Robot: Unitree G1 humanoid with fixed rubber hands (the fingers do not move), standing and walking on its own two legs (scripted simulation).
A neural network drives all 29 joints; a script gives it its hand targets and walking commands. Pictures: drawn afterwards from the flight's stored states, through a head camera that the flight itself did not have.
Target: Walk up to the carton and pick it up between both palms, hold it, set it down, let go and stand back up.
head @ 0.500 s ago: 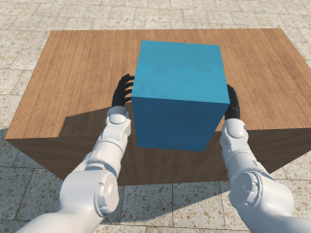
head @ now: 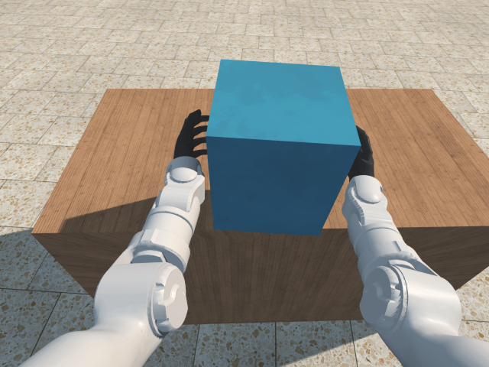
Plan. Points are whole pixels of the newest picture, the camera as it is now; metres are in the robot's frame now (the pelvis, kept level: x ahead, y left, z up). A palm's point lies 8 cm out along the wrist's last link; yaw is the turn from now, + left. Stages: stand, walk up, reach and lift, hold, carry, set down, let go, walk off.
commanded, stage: reach and lift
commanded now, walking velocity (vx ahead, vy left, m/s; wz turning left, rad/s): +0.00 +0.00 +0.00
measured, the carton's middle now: (272, 153) +0.47 -0.06 +0.10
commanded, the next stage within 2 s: none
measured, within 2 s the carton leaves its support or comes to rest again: neither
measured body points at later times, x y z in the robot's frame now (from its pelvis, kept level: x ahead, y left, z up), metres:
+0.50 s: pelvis -0.01 +0.00 +0.00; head -0.03 +0.02 +0.45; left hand +0.42 +0.11 +0.16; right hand +0.39 -0.19 +0.13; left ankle +0.01 +0.13 -0.75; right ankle +0.02 -0.11 -0.75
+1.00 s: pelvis -0.01 +0.01 +0.00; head -0.05 +0.04 +0.45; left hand +0.40 +0.15 +0.19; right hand +0.39 -0.15 +0.18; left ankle +0.01 +0.13 -0.75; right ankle +0.02 -0.11 -0.75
